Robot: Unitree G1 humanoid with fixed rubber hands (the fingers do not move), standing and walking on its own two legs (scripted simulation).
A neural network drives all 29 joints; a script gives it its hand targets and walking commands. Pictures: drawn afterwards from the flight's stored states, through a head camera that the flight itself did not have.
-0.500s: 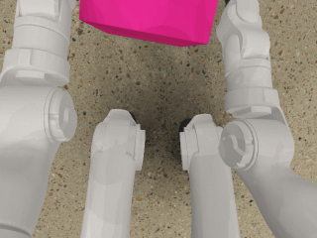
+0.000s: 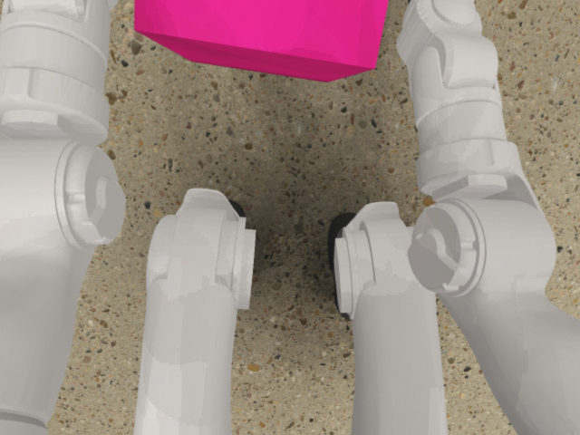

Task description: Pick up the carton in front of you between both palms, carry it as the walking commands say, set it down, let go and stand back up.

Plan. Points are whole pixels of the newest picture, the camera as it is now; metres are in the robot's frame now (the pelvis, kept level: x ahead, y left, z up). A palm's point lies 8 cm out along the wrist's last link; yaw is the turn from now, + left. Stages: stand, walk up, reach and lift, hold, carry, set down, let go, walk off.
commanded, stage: set down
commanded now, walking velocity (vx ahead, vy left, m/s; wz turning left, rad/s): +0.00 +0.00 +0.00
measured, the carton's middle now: out of the picture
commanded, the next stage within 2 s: let go in 1.86 s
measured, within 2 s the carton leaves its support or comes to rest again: neither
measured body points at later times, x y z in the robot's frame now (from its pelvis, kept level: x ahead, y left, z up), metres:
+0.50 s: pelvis +0.00 +0.00 -0.01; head +0.37 +0.05 +0.22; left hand +0.57 +0.23 -0.18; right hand +0.57 -0.09 -0.18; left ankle +0.11 +0.11 -0.34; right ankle +0.11 -0.12 -0.34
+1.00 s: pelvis +0.00 +0.00 +0.00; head +0.37 +0.05 +0.24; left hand +0.59 +0.26 -0.14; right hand +0.58 -0.12 -0.14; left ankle +0.11 +0.11 -0.34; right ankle +0.10 -0.12 -0.34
